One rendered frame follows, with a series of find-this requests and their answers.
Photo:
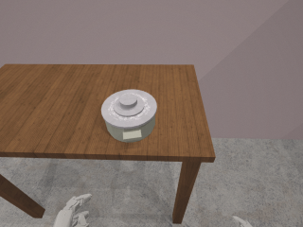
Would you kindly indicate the robot left hand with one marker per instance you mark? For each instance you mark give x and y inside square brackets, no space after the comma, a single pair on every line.
[66,218]

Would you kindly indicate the lid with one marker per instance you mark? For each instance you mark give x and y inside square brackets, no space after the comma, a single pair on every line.
[129,118]

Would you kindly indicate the knob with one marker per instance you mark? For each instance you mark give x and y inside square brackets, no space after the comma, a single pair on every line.
[128,101]

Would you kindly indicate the robot right hand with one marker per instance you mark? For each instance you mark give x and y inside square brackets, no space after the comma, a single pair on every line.
[240,222]

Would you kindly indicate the pot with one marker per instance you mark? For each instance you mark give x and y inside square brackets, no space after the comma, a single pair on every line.
[131,135]

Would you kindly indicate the table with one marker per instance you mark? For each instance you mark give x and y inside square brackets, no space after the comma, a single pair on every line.
[53,111]

